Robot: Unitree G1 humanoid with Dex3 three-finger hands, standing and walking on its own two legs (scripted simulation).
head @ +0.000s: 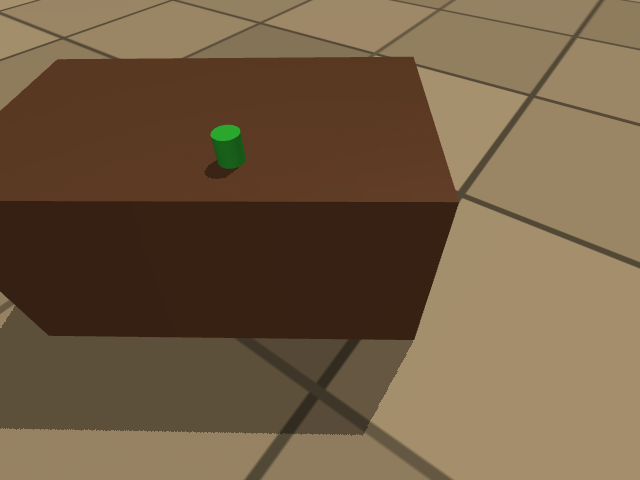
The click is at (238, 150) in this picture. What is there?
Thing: squat round
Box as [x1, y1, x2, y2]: [211, 125, 245, 168]
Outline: 216,127 211,131 211,138 219,165 226,168 239,166 243,163 245,159 239,129 233,125 222,125
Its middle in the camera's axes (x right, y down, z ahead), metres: -0.24 -0.24 +0.98
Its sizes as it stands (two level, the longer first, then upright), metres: 0.072 0.072 0.082
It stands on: a support 0.65 m high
